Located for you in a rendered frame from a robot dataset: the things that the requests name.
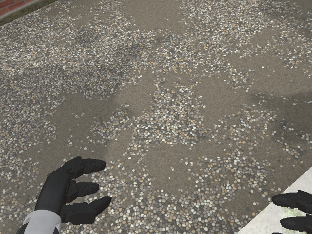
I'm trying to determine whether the robot left forearm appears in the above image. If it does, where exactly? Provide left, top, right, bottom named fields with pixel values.
left=16, top=210, right=61, bottom=234

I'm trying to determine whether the right robot hand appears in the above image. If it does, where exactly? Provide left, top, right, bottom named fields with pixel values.
left=271, top=190, right=312, bottom=234

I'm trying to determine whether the left robot hand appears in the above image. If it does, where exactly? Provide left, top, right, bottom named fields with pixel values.
left=34, top=156, right=112, bottom=225

